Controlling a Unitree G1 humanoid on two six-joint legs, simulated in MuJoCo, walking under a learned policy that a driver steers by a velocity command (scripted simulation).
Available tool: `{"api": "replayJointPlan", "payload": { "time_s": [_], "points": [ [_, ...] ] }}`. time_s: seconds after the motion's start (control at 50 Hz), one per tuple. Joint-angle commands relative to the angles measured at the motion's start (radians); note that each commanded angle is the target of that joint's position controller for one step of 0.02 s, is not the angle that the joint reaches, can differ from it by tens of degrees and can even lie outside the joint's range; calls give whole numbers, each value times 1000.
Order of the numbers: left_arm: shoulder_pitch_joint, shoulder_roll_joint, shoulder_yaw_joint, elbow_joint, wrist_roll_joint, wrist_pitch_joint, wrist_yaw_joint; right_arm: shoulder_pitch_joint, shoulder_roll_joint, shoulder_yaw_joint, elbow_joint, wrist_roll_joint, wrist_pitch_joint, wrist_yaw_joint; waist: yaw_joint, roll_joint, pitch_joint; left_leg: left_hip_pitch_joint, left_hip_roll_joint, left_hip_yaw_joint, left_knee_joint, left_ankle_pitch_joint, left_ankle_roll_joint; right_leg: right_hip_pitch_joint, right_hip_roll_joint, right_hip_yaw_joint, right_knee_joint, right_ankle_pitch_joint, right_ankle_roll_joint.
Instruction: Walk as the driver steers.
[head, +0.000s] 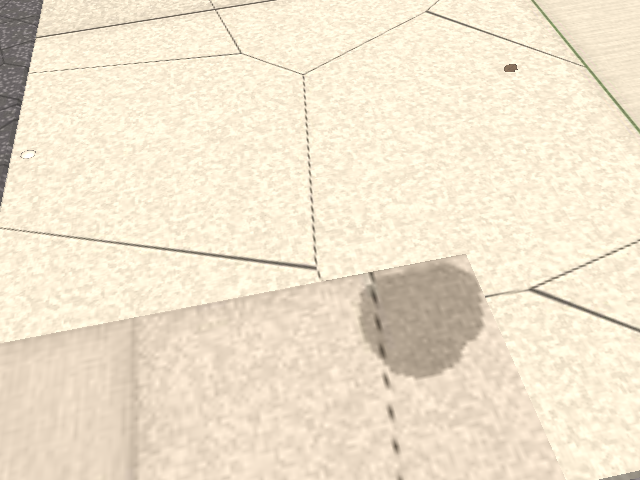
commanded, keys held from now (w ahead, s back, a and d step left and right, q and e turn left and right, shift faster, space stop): w+q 0.56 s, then q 0.30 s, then no key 0.14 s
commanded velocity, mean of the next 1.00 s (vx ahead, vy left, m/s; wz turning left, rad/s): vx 0.38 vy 0.00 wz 0.53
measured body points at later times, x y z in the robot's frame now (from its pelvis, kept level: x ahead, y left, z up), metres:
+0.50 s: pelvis +0.28 +0.01 +0.00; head +0.31 +0.03 +0.45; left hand +0.43 +0.28 -0.09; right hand +0.36 -0.26 -0.12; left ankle +0.15 +0.05 -0.74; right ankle +0.48 -0.10 -0.70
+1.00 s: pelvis +0.45 +0.04 +0.00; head +0.48 +0.06 +0.45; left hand +0.35 +0.30 -0.12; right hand +0.74 -0.06 -0.09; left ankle +0.45 +0.17 -0.71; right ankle +0.50 -0.06 -0.74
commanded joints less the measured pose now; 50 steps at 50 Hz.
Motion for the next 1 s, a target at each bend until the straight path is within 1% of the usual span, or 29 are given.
{"api": "replayJointPlan", "payload": {
  "time_s": [0.02,0.06,0.1,0.12,0.14,0.16,0.18,0.2,0.22,0.24,0.28,0.32,0.4,0.48,0.52,0.54,0.56,0.58,0.6,0.62,0.64,0.66,0.68,0.7,0.74,0.78,0.84,0.9,1.0],
  "points": [
    [46,132,20,-16,2,-1,24,-70,-46,-2,-91,-3,-11,3,-14,-148,7,82,-63,99,-111,-65,46,83,-277,-8,115,1240,103],
    [40,170,29,-11,6,13,42,13,-81,-13,-75,-4,-8,-2,-62,-185,-27,172,-101,111,-135,-154,87,119,-310,-19,250,1436,111],
    [-8,209,44,-31,16,30,45,213,-145,-42,-17,-7,-15,-12,-160,-161,-91,397,-116,51,-212,-218,143,17,-327,-15,541,1346,106],
    [-93,228,51,-62,0,30,37,347,-175,-61,14,-12,-24,-21,-268,-91,-132,603,-60,-49,-325,-154,207,-159,-259,-43,860,1034,102],
    [-113,85,18,-111,22,19,19,320,-221,-68,19,-1,-28,-32,-193,93,-140,813,168,-337,-263,-10,260,-509,-109,-10,1147,-66,76],
    [-70,85,15,-169,7,17,3,284,-270,-81,3,12,-25,-35,-132,172,-204,930,306,-790,-385,-94,449,-795,-8,181,1382,-211,104],
    [-126,128,14,-181,19,0,-10,231,-218,-75,-22,29,-23,-40,-134,3,-93,823,297,-699,-478,-180,414,-868,-94,252,1317,-74,90],
    [-156,149,18,-194,7,-12,-21,191,-174,-61,-25,26,-23,-42,-104,-50,-17,711,268,-623,-517,-162,373,-853,-115,233,1251,-19,95],
    [-150,153,20,-186,10,-10,-23,157,-141,-51,-29,17,-31,-42,-58,-126,33,618,222,-542,-532,-60,321,-813,-142,222,1169,6,106],
    [-144,145,17,-190,24,9,-27,148,-140,-48,-34,20,-43,-47,-38,-131,36,560,177,-477,-536,23,298,-773,-157,222,1122,8,125],
    [-135,117,7,-192,42,49,-34,164,-164,-46,-24,26,-68,-46,-20,-89,29,496,126,-396,-544,160,270,-723,-175,194,1024,1,149],
    [-187,97,-3,-216,39,66,-40,197,-191,-50,-11,24,-79,-44,-31,-45,31,468,83,-345,-548,233,244,-720,-179,160,904,53,165],
    [-362,77,-21,-265,31,69,-50,270,-198,-51,4,24,-71,-38,-111,27,28,505,29,-312,-508,276,170,-701,-150,127,615,235,169],
    [-461,104,-21,-299,16,53,-50,312,-224,-57,-1,13,-64,-45,-160,43,4,626,73,-384,-436,313,154,-684,-111,137,463,275,145],
    [-414,131,-12,-294,14,44,-43,265,-240,-60,-20,10,-64,-54,-118,49,-11,631,97,-422,-384,330,124,-578,-97,165,387,232,124],
    [-342,157,-2,-274,13,40,-36,231,-252,-63,-32,9,-66,-54,-81,55,-35,612,93,-430,-326,397,105,-470,-75,163,359,186,109],
    [-218,181,11,-239,16,31,-27,202,-257,-63,-39,13,-70,-49,-15,26,-91,585,57,-406,-193,439,82,-312,-61,153,306,188,89],
    [-81,227,26,-218,35,17,-11,192,-224,-55,-52,24,-77,-41,49,-26,-178,478,-7,-360,28,322,50,-95,-169,242,284,188,50],
    [35,309,44,-227,63,16,6,236,-125,-29,-90,51,-78,-46,65,-182,-323,276,-101,-236,337,-164,15,150,-466,540,274,239,-12],
    [-28,334,54,-228,46,33,0,320,-157,-32,-113,42,-67,-51,-17,-373,-400,107,-167,-180,515,-571,-3,182,-587,899,189,393,-131],
    [-102,231,36,-251,31,43,-5,306,-198,-41,-70,13,-44,-61,-41,-179,-271,63,-83,-192,593,-510,-8,60,-551,778,208,401,-137],
    [-140,145,12,-249,17,43,-8,240,-195,-41,-69,1,-33,-53,-39,-86,-160,68,-59,-173,573,-458,-18,-62,-490,605,209,474,-119],
    [-159,114,0,-240,17,44,-11,215,-176,-40,-75,2,-23,-45,-57,-83,-106,86,-30,-162,529,-432,-28,-144,-437,471,182,542,-85],
    [-156,114,-2,-225,11,39,-8,200,-167,-40,-86,-8,-8,-35,-67,-132,-71,100,-10,-156,490,-423,-39,-199,-405,388,161,605,-73],
    [-149,141,7,-205,9,29,-12,211,-151,-38,-86,-14,17,-18,-85,-169,-61,141,-21,-130,484,-386,-55,-264,-381,287,141,744,-75],
    [-157,160,14,-194,11,27,-12,184,-145,-37,-100,-9,28,-12,-98,-166,-69,127,-21,-127,444,-342,-63,-273,-388,225,128,784,-87],
    [-172,170,19,-182,13,40,-8,112,-127,-27,-128,-9,39,-2,-96,-172,-61,127,4,-103,315,-244,-67,-283,-381,135,116,704,-76],
    [-169,182,23,-170,11,51,-11,46,-100,-10,-152,-7,39,8,-77,-183,-57,242,7,-71,117,-182,-55,-330,-357,62,133,635,-57],
    [-119,223,40,-142,4,83,-21,13,-109,-10,-172,-3,18,-3,-44,-187,-59,350,-36,-36,-149,-249,-25,-259,-372,80,250,536,-33]
  ]
}}
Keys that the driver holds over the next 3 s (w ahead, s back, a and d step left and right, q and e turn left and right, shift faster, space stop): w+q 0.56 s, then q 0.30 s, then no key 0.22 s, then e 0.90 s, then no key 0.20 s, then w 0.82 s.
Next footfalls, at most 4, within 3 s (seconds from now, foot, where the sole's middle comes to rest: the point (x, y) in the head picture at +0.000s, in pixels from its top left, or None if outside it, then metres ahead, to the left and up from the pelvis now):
0.12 left None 0.19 0.05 -0.77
0.58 right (398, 450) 0.54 -0.05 -0.77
1.04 left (286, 474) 0.48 0.18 -0.77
1.42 right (385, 457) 0.52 -0.02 -0.77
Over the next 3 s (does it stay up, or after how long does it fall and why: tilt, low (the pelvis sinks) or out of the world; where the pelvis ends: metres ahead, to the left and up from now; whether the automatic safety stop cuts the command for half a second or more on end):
stays up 0.70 0.13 0.01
